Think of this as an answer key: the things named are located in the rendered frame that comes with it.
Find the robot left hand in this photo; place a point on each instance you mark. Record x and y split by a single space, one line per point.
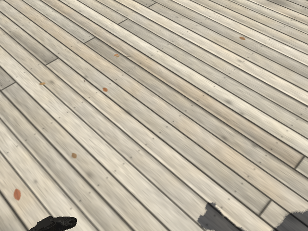
55 224

